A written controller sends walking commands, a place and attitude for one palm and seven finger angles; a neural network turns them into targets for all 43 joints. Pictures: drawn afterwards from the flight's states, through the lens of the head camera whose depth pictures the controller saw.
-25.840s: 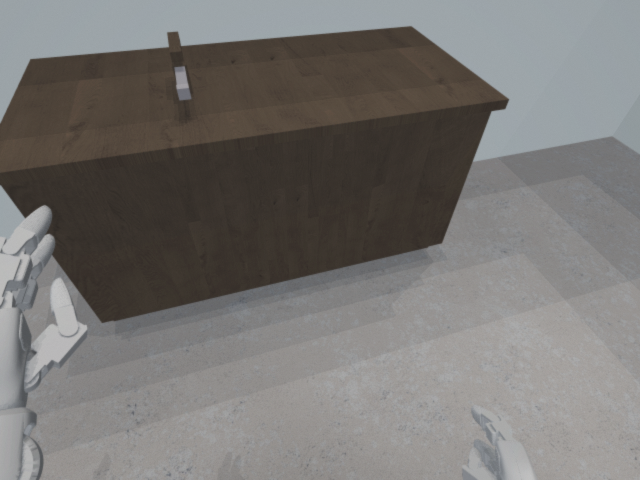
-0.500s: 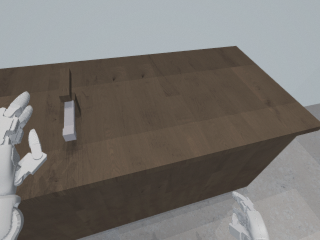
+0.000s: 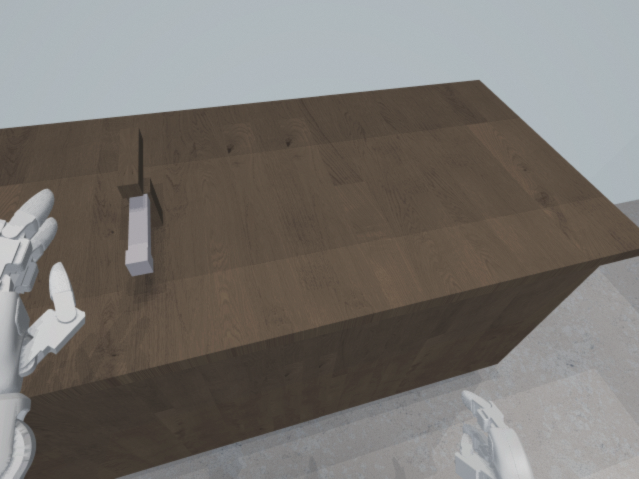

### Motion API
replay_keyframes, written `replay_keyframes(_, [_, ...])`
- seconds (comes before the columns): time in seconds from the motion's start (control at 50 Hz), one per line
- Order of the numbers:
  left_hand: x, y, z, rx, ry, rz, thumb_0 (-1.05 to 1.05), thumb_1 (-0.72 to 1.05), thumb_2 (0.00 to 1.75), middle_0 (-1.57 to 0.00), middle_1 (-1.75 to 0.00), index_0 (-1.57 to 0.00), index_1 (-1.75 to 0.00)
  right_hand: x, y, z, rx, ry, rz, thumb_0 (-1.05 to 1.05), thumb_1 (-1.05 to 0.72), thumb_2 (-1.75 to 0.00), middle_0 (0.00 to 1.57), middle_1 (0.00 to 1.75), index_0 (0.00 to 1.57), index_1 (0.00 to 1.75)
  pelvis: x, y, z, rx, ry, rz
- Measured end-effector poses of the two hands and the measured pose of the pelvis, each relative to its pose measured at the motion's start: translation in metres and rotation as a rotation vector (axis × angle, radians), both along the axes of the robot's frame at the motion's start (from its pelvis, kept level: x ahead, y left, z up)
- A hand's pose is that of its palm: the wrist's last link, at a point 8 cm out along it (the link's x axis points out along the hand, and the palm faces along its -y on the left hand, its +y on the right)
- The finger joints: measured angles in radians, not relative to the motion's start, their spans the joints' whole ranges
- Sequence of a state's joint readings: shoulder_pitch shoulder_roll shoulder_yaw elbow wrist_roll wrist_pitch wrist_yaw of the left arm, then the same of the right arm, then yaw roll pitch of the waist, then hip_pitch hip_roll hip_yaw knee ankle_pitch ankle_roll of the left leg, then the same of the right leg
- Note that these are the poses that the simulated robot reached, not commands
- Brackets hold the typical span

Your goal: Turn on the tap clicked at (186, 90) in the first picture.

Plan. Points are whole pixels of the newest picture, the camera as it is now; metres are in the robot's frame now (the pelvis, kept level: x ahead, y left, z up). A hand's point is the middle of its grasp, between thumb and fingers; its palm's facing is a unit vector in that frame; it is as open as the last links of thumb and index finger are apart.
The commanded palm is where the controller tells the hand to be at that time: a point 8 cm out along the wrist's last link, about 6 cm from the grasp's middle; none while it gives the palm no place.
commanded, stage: look again from close up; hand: left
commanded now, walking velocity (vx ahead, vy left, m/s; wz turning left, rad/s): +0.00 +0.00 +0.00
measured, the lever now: (139, 262) +0.36 +0.29 +0.03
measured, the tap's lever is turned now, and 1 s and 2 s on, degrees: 0 0 0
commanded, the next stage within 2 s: come to a stop and stand still in 0.14 s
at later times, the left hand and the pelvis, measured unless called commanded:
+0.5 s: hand (88, 289) +0.24 +0.24 +0.17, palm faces +0.38 -0.84 -0.38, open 7.4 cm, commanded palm +0.16 +0.27 +0.17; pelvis +0.00 +0.00 +0.00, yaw -1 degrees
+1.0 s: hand (90, 314) +0.22 +0.24 +0.15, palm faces +0.34 -0.87 -0.37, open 7.4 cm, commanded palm +0.16 +0.27 +0.17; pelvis +0.00 +0.00 +0.00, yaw -1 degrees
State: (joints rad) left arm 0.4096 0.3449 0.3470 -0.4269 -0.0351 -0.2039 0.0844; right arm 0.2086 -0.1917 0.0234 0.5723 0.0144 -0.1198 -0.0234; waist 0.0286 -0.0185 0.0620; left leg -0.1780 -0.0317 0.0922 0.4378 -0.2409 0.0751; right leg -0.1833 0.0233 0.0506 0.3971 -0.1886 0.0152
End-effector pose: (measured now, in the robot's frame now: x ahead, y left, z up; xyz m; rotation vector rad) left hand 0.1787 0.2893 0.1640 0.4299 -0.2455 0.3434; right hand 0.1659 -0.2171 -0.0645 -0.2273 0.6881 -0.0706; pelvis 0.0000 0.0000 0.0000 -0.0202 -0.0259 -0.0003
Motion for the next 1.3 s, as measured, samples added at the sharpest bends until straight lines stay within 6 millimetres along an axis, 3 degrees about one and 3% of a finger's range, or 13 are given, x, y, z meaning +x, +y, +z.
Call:
replay_keyframes(0.3, [0.001,-0.005,0.004,0.007,-0.007,0.004,0.01,0.89,0.9,-0.21,-0.3,-0.21,-0.3,0.01,-0.012,0.006,-0.02,-0.013,-0.008,0.01,-0.9,-0.9,0.2,0.3,0.2,0.3,0.005,-0.006,0.001,-0.003,0.008,0.002])
replay_keyframes(0.36, [0.015,0.017,0.025,0.156,-0.081,0.026,0.01,0.89,0.9,-0.22,-0.3,-0.21,-0.3,0.008,-0.01,0.002,-0.043,0.009,0.061,0.01,-0.9,-0.9,0.2,0.3,0.2,0.3,-0.002,-0.011,0.0,-0.001,0.024,0.015])
replay_keyframes(0.42, [0.022,0.027,0.031,0.111,-0.122,0.076,0.01,0.89,0.9,-0.21,-0.3,-0.21,-0.3,0.007,-0.008,0.0,0.002,-0.006,0.057,0.01,-0.9,-0.9,0.2,0.3,0.2,0.3,-0.006,-0.011,-0.001,0.005,0.02,-0.005])
replay_keyframes(0.54, [0.01,-0.026,0.01,0.034,-0.015,-0.091,0.01,0.9,0.9,-0.2,-0.3,-0.2,-0.3,-0.002,-0.008,-0.005,0.066,-0.051,-0.011,0.01,-0.9,-0.9,0.2,0.3,0.2,0.3,-0.002,-0.003,-0.004,0.008,0.009,-0.023])
replay_keyframes(0.58, [0.004,-0.031,0.002,0.033,0.026,-0.12,0.01,0.9,0.9,-0.21,-0.3,-0.21,-0.3,-0.007,-0.008,-0.006,0.059,-0.036,-0.03,0.01,-0.9,-0.9,0.2,0.3,0.2,0.3,0.0,-0.005,-0.003,0.008,0.007,-0.022])
replay_keyframes(0.66, [-0.002,-0.01,-0.004,0.044,0.038,-0.049,0.01,0.89,0.9,-0.22,-0.3,-0.22,-0.3,-0.015,-0.012,-0.005,0.02,0.004,-0.033,0.01,-0.9,-0.9,0.2,0.3,0.2,0.3,-0.001,-0.01,-0.003,0.007,0.005,-0.012])
replay_keyframes(0.74, [-0.004,0.006,0.004,0.018,-0.037,0.044,0.01,0.89,0.9,-0.22,-0.3,-0.22,-0.3,-0.015,-0.016,-0.003,-0.017,0.013,-0.008,0.01,-0.9,-0.9,0.2,0.3,0.2,0.3,-0.003,-0.011,-0.002,0.003,-0.001,-0.006])
replay_keyframes(0.84, [-0.001,-0.007,0.014,-0.019,-0.117,0.01,0.01,0.9,0.9,-0.21,-0.3,-0.21,-0.3,-0.007,-0.017,0.003,-0.027,-0.025,0.005,0.01,-0.9,-0.9,0.2,0.3,0.2,0.3,-0.004,-0.007,-0.002,-0.001,-0.006,-0.009])
replay_keyframes(0.92, [0.004,-0.015,0.008,-0.01,-0.079,-0.046,0.01,0.9,0.9,-0.21,-0.3,-0.21,-0.3,-0.001,-0.013,0.009,-0.015,-0.057,-0.009,0.01,-0.9,-0.9,0.2,0.3,0.2,0.3,-0.002,-0.004,-0.001,-0.001,0.0,-0.015])
replay_keyframes(1.02, [0.005,-0.005,-0.002,0.012,-0.005,-0.037,0.01,0.89,0.9,-0.21,-0.3,-0.21,-0.3,0.0,-0.008,0.011,-0.009,-0.058,-0.017,0.01,-0.9,-0.9,0.2,0.3,0.2,0.3,-0.002,-0.003,0.0,-0.002,0.005,-0.015])
replay_keyframes(1.2, [-0.003,0.001,0.01,0.015,-0.06,-0.016,0.01,0.89,0.9,-0.21,-0.3,-0.21,-0.3,-0.001,0.0,0.005,-0.018,-0.013,0.013,0.01,-0.9,-0.9,0.2,0.3,0.2,0.3,-0.001,0.002,0.0,-0.004,0.0,-0.004])
replay_keyframes(1.3, [-0.001,0.004,0.005,0.003,-0.036,-0.008,0.01,0.89,0.9,-0.21,-0.3,-0.21,-0.3,0.001,0.005,0.003,-0.007,-0.011,0.009,0.01,-0.9,-0.9,0.2,0.3,0.2,0.3,0.0,0.004,0.0,-0.003,0.0,-0.006])
